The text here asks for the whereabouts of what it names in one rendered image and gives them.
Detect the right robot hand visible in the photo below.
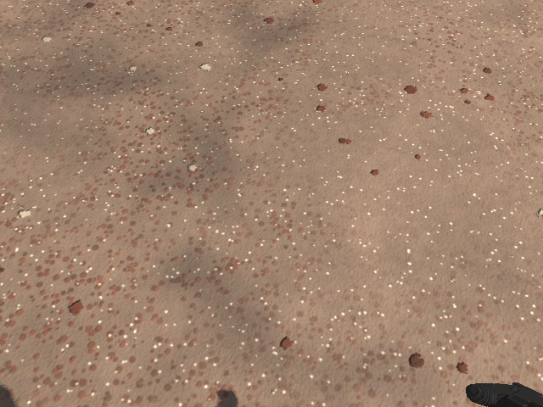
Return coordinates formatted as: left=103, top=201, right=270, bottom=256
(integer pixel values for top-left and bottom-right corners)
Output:
left=466, top=382, right=543, bottom=407

